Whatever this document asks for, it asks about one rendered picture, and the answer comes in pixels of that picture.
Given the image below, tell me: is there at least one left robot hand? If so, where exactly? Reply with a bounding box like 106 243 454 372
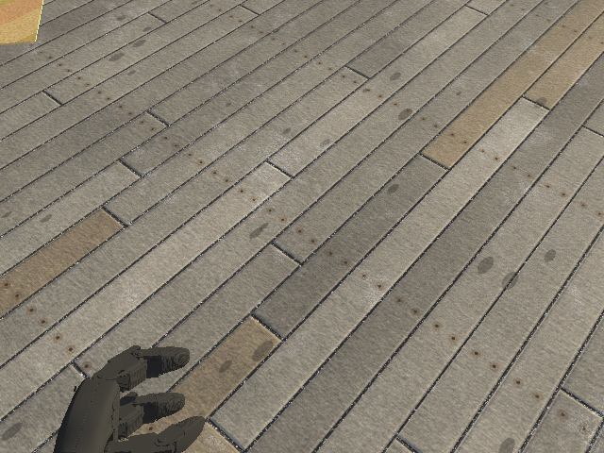
51 345 205 453

